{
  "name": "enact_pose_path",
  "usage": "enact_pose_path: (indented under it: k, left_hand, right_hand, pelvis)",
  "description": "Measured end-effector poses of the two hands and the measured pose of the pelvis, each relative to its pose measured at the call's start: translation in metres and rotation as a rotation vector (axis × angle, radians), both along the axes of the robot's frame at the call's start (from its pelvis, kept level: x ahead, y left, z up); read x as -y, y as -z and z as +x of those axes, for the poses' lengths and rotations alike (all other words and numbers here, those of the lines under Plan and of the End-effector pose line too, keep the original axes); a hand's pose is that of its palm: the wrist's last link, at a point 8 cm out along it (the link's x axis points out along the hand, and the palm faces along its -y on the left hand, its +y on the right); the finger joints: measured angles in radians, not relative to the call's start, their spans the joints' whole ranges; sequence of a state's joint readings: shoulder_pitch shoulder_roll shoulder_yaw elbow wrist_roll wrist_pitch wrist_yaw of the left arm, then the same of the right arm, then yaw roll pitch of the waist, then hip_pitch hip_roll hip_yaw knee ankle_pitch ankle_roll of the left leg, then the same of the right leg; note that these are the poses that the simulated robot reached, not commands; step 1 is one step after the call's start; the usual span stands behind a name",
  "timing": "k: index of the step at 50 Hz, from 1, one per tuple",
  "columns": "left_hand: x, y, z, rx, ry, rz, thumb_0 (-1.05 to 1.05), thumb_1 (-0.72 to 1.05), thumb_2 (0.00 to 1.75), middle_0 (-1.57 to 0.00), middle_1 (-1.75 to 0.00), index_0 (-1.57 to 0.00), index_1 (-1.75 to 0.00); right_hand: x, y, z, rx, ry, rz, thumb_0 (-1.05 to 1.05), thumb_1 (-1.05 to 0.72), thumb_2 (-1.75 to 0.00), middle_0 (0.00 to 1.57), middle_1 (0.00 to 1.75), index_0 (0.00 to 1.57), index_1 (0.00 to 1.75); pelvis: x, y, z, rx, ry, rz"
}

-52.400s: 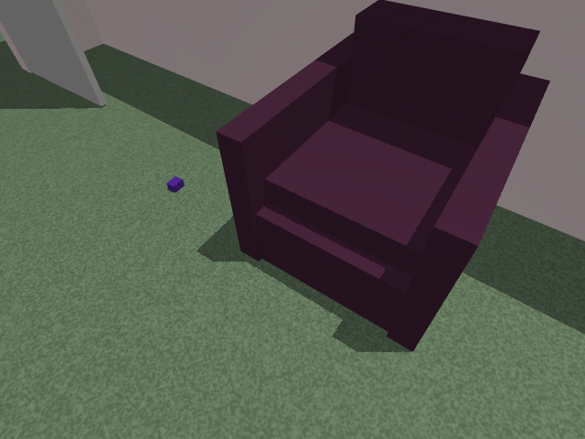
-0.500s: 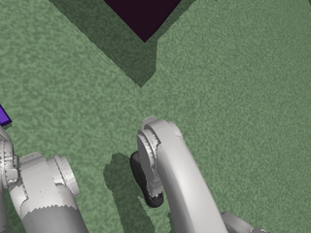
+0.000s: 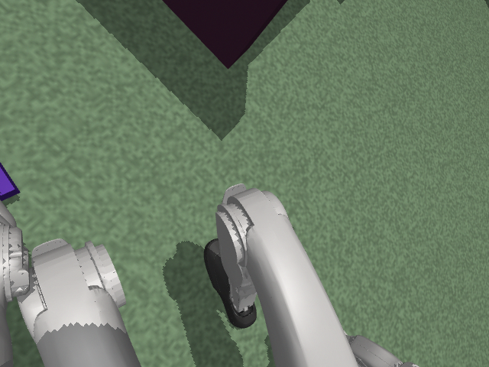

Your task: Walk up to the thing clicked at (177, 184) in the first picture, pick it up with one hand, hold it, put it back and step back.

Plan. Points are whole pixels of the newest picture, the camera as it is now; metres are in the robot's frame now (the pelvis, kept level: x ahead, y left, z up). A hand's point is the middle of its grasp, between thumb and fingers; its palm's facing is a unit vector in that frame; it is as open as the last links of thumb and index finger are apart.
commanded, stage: withdraw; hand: left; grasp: from above
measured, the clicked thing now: out of the picture +0.44 +0.28 -0.30
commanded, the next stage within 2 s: home in 0.68 s
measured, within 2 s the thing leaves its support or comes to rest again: neither
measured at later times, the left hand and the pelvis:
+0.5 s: hand out of the picture +0.40 +0.28 -0.11, palm faces -0.41 -0.11 -0.91, open 14.2 cm; pelvis +0.00 -0.01 +0.03, yaw +7 degrees
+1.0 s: hand out of the picture +0.43 +0.26 -0.15, palm faces -0.32 -0.17 -0.93, open 13.5 cm; pelvis +0.01 -0.02 +0.01, yaw +7 degrees
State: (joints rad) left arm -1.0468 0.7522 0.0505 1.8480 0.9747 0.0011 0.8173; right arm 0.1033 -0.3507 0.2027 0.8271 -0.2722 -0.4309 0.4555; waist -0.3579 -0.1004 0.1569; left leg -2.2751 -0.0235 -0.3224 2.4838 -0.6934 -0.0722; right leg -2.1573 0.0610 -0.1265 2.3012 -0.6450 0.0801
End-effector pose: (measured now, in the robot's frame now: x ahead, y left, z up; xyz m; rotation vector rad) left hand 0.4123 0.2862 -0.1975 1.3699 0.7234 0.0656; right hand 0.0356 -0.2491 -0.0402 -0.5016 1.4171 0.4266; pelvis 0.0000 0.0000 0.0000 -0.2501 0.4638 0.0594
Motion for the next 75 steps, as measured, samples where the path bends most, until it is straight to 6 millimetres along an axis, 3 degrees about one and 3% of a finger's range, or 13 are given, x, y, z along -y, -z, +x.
enact_pose_path:
  k: [6,10,18,22,26,32,39,45,49,53,59,66,75]
  left_hand:
    - [0.0,-0.006,0.003,0.011,0.044,-0.026,0.0,-0.56,1.03,-0.1,-0.97,-0.09,-1.0]
    - [-0.001,-0.033,0.011,0.117,0.116,-0.033,0.0,-0.57,1.03,-0.09,-0.99,-0.08,-1.01]
    - [0.0,-0.102,-0.005,0.064,0.236,0.056,0.0,-0.56,1.03,-0.08,-1.0,-0.08,-1.02]
    - [0.0,-0.132,-0.011,0.023,0.235,0.048,-0.01,-0.57,1.04,-0.08,-1.01,-0.07,-1.03]
    - [0.006,-0.15,-0.014,-0.013,0.252,0.03,-0.01,-0.57,1.05,-0.08,-1.01,-0.07,-1.04]
    - [0.021,-0.149,-0.011,-0.05,0.311,0.007,-0.01,-0.56,1.05,-0.09,-1.02,-0.08,-1.04]
    - [0.036,-0.114,0.0,-0.056,0.354,-0.012,0.0,-0.54,1.05,-0.09,-1.03,-0.09,-1.04]
    - [0.031,-0.09,0.013,0.012,0.311,-0.004,0.0,-0.49,0.98,-0.14,-0.97,-0.14,-0.98]
    - [0.025,-0.1,0.018,0.088,0.242,-0.007,0.0,-0.39,0.9,-0.18,-0.82,-0.18,-0.83]
    - [0.017,-0.125,0.011,0.104,0.144,-0.05,0.0,-0.21,0.85,-0.21,-0.67,-0.2,-0.68]
    - [0.01,-0.184,-0.021,0.098,0.001,-0.197,0.0,0.17,0.82,-0.21,-0.48,-0.21,-0.49]
    - [0.007,-0.252,-0.078,0.101,-0.109,-0.417,0.0,0.62,0.86,-0.21,-0.35,-0.21,-0.36]
    - [0.008,-0.318,-0.143,0.151,-0.294,-0.639,0.0,0.84,0.89,-0.21,-0.31,-0.21,-0.31]
  right_hand:
    - [0.001,0.006,0.0,0.002,0.016,0.008,0.0,-0.91,-0.91,0.2,0.3,0.2,0.3]
    - [0.002,0.016,0.007,0.012,0.08,0.015,0.0,-0.92,-0.91,0.2,0.3,0.2,0.3]
    - [0.011,0.039,0.061,0.161,0.215,0.025,0.0,-0.92,-0.91,0.2,0.3,0.2,0.3]
    - [0.012,0.04,0.088,0.24,0.232,0.019,0.0,-0.92,-0.91,0.2,0.3,0.2,0.3]
    - [0.013,0.036,0.102,0.275,0.227,-0.004,0.0,-0.92,-0.91,0.2,0.3,0.2,0.3]
    - [0.021,0.028,0.098,0.275,0.214,-0.077,0.0,-0.91,-0.91,0.2,0.3,0.2,0.3]
    - [0.041,0.028,0.068,0.219,0.215,-0.181,0.0,-0.9,-0.9,0.2,0.3,0.2,0.3]
    - [0.05,0.039,0.037,0.125,0.252,-0.225,0.0,-0.9,-0.9,0.2,0.3,0.2,0.3]
    - [0.045,0.046,0.028,0.073,0.305,-0.214,0.0,-0.89,-0.9,0.2,0.3,0.2,0.3]
    - [0.034,0.044,0.035,0.068,0.353,-0.171,0.0,-0.89,-0.9,0.2,0.3,0.2,0.3]
    - [0.012,0.015,0.074,0.158,0.397,-0.091,0.0,-0.9,-0.9,0.2,0.3,0.2,0.3]
    - [-0.005,-0.051,0.147,0.362,0.339,-0.036,0.0,-0.9,-0.9,0.2,0.3,0.21,0.3]
    - [-0.024,-0.143,0.227,0.63,0.256,0.011,0.0,-0.9,-0.9,0.2,0.3,0.2,0.3]
  pelvis:
    - [0.0,0.002,0.002,-0.008,0.001,0.004]
    - [0.001,0.0,0.006,-0.039,-0.001,0.018]
    - [0.001,-0.013,0.008,-0.096,-0.019,0.077]
    - [0.004,-0.023,0.003,-0.096,-0.033,0.106]
    - [0.009,-0.032,-0.001,-0.092,-0.047,0.131]
    - [0.017,-0.037,-0.004,-0.093,-0.058,0.149]
    - [0.022,-0.025,-0.002,-0.099,-0.05,0.15]
    - [0.022,-0.01,0.005,-0.107,-0.039,0.147]
    - [0.02,-0.011,0.009,-0.123,-0.036,0.147]
    - [0.017,-0.026,0.012,-0.141,-0.037,0.146]
    - [0.013,-0.071,0.014,-0.155,-0.05,0.141]
    - [0.011,-0.13,0.015,-0.133,-0.071,0.145]
    - [0.01,-0.19,0.018,-0.073,-0.102,0.155]
